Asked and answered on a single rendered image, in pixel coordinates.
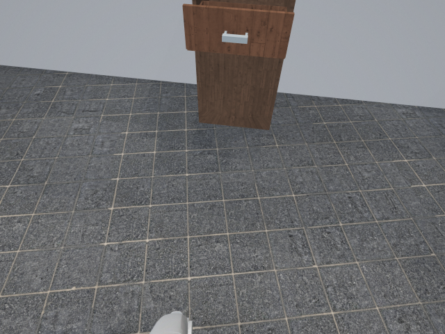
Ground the cabinet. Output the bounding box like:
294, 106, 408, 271
192, 0, 296, 130

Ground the drawer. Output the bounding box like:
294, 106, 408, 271
183, 1, 295, 59

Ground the robot left thigh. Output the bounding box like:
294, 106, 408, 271
149, 313, 193, 334

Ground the handle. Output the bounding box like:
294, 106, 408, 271
222, 31, 248, 44

